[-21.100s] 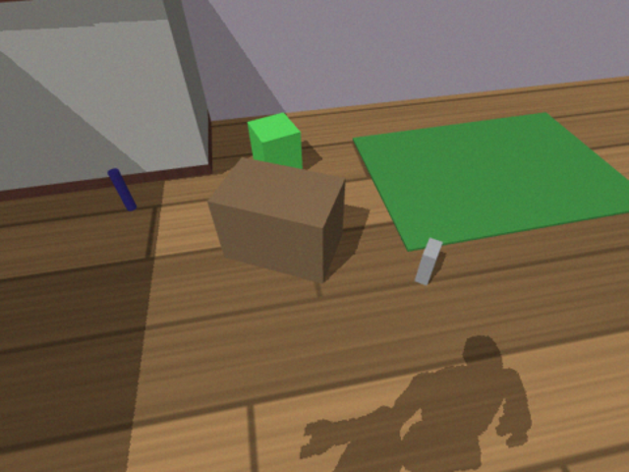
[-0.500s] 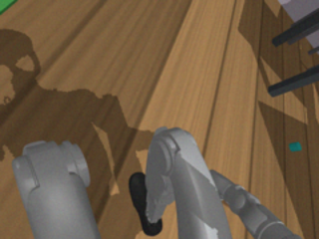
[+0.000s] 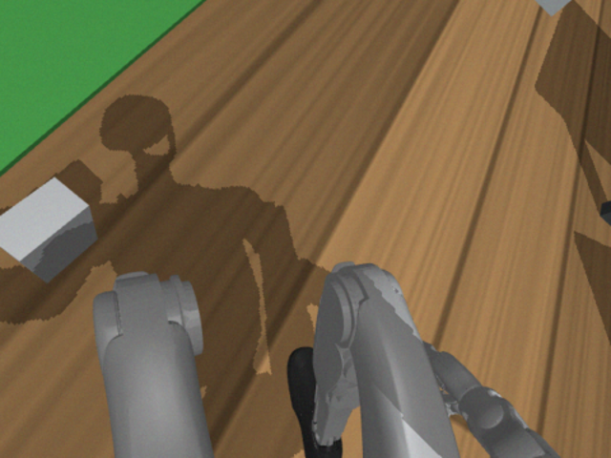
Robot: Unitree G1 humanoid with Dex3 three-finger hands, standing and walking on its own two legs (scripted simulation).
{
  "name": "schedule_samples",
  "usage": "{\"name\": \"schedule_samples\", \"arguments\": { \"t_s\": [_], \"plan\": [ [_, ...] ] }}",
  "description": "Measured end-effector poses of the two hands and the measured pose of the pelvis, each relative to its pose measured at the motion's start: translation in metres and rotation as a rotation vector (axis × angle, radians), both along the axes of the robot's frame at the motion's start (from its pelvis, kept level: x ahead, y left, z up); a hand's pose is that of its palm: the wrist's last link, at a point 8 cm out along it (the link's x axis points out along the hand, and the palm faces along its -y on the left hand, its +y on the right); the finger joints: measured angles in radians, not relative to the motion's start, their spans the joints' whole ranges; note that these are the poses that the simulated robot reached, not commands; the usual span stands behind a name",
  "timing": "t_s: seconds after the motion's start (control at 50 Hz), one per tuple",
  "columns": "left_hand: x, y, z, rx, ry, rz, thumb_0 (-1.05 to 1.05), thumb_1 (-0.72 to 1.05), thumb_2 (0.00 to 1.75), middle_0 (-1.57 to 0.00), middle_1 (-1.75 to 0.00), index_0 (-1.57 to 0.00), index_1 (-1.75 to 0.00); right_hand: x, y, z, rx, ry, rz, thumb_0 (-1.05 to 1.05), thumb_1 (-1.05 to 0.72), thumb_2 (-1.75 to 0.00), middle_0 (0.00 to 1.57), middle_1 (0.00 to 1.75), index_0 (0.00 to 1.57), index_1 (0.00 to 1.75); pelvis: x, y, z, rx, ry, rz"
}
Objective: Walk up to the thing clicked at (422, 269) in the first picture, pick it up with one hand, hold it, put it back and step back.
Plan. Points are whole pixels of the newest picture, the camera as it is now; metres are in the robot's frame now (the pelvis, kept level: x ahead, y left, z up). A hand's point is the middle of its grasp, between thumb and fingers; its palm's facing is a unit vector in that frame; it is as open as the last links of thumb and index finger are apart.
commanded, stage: rise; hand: left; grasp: from the side
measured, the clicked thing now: (50, 235) +0.39 +0.32 -0.21
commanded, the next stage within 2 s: home in 0.14 s
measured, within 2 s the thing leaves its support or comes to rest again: neither
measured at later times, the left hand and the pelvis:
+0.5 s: hand out of the picture +0.25 +0.44 -0.01, palm faces +0.46 -0.74 -0.49, open 16.9 cm; pelvis +0.00 -0.01 +0.07, yaw +7 degrees
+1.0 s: hand out of the picture +0.21 +0.31 +0.20, palm faces +0.41 -0.81 -0.42, open 17.3 cm; pelvis +0.05 -0.01 +0.30, yaw +13 degrees
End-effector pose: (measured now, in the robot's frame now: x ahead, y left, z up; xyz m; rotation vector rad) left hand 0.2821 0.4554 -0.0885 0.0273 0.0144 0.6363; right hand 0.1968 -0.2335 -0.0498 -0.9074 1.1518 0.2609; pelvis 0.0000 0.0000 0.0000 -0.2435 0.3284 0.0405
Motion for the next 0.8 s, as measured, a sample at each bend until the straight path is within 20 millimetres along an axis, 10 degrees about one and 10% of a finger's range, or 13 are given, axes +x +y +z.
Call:
{"name": "schedule_samples", "arguments": {
  "t_s": [0.22, 0.5, 0.8],
  "plan": [
    [-0.02, -0.009, -0.002, -0.038, 0.324, -0.068, -0.01, -0.33, 0.09, -0.11, -0.1, -0.13, -0.08, 0.021, 0.002, -0.002, 0.103, -0.085, -0.108, 0.0, -0.83, -0.87, 0.21, 0.3, 0.22, 0.3, 0.0, -0.008, 0.016, 0.049, 0.064, 0.027],
    [-0.067, 0.006, 0.111, 0.141, 0.63, 0.047, -0.01, -0.43, 0.11, -0.07, -0.07, -0.07, -0.07, 0.01, -0.008, 0.006, 0.221, -0.029, -0.327, 0.0, -0.89, -0.9, 0.21, 0.3, 0.21, 0.3, 0.003, -0.014, 0.069, 0.098, 0.211, 0.065],
    [-0.102, -0.079, 0.244, 0.037, 0.774, 0.047, -0.01, -0.48, 0.09, -0.07, -0.06, -0.06, -0.07, 0.071, 0.022, 0.144, 0.357, -0.211, -0.341, 0.01, -0.9, -0.9, 0.21, 0.3, 0.21, 0.3, 0.027, -0.02, 0.208, 0.144, 0.23, 0.119]
  ]
}}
